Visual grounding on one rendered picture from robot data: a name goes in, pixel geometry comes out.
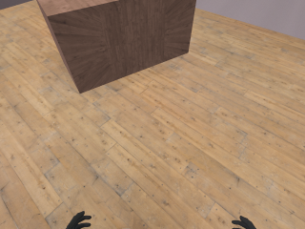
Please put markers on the pedestal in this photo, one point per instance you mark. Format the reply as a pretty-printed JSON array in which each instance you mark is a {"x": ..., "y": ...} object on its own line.
[{"x": 101, "y": 41}]

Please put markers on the robot left hand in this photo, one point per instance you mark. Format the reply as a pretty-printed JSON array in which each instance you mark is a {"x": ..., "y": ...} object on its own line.
[{"x": 78, "y": 218}]

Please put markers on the robot right hand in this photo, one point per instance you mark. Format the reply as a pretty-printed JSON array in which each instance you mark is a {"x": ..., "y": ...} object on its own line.
[{"x": 244, "y": 222}]

